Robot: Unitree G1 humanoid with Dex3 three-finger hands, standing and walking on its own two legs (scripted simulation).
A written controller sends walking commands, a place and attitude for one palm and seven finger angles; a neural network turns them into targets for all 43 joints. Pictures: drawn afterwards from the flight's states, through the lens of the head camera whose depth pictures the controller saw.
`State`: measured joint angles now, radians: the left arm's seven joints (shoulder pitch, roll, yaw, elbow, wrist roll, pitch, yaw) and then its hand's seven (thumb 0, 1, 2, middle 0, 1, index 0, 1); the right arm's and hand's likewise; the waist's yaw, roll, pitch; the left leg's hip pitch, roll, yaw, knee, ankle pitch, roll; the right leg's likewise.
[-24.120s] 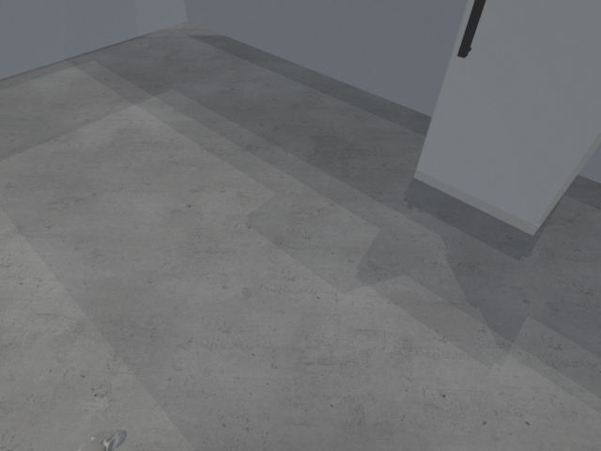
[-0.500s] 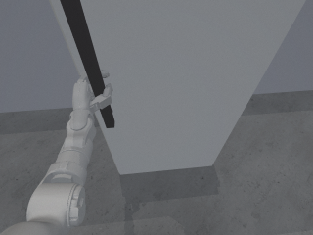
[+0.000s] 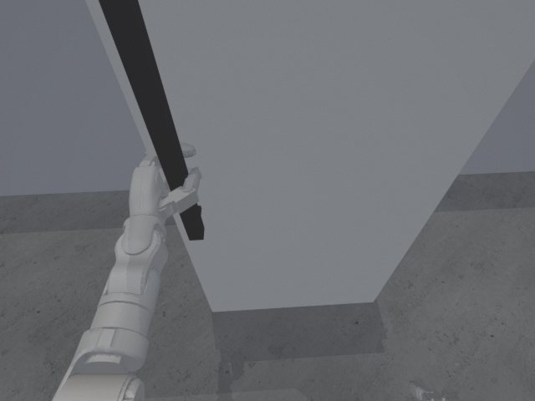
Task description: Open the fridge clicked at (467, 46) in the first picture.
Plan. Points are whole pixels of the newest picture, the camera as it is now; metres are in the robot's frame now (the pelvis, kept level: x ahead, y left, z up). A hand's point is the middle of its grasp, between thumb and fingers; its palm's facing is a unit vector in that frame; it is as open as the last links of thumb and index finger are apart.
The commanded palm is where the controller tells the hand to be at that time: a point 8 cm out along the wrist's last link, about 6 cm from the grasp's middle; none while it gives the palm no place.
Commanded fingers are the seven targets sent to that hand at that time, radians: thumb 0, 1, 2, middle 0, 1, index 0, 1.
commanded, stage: pull the door a little, standing still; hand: left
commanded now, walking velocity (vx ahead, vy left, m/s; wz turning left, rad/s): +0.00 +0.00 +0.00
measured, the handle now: (172, 141) +0.45 +0.15 +0.15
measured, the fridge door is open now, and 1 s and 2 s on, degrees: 0 10 53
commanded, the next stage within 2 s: walk backward, drawing the door open in 0.26 s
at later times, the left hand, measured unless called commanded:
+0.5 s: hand (185, 212) +0.36 +0.13 +0.11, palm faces -0.02 -0.99 -0.15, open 6.8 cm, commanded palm +0.33 +0.18 +0.10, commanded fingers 0.00 0.90 0.90 -0.45 -1.40 -0.45 -1.40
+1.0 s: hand (198, 241) +0.31 +0.10 +0.10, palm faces +0.28 -0.94 -0.21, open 6.8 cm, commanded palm +0.26 +0.14 +0.10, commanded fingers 0.00 0.90 0.90 -0.45 -1.40 -0.45 -1.40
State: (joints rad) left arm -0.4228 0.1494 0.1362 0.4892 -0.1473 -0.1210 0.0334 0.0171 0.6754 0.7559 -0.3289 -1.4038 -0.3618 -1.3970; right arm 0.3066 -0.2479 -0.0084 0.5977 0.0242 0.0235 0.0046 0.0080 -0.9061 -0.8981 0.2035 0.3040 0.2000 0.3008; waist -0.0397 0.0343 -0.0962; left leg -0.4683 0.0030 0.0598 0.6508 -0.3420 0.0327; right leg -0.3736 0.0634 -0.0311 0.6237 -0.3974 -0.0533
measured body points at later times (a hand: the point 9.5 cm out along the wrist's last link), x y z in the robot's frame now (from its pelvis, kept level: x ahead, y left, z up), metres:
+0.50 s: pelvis +0.09 +0.01 +0.03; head +0.11 -0.02 +0.48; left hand +0.35 +0.18 +0.12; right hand +0.22 -0.24 -0.07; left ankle -0.01 +0.12 -0.69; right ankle -0.04 -0.07 -0.68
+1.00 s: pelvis +0.09 -0.08 -0.01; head +0.10 -0.10 +0.44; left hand +0.29 +0.15 +0.11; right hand +0.30 -0.28 -0.09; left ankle +0.17 +0.06 -0.73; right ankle +0.11 -0.12 -0.67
